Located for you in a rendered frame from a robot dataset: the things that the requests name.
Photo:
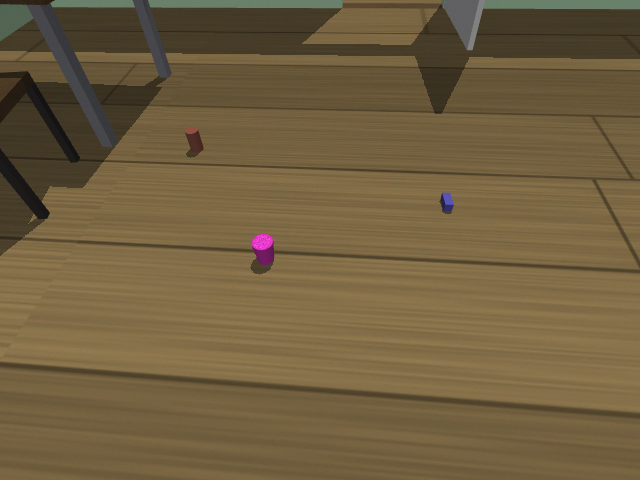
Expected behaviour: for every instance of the table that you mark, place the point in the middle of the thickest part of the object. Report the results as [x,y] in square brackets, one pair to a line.
[67,60]

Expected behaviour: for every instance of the chair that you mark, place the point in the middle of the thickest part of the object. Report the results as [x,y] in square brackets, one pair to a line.
[13,86]

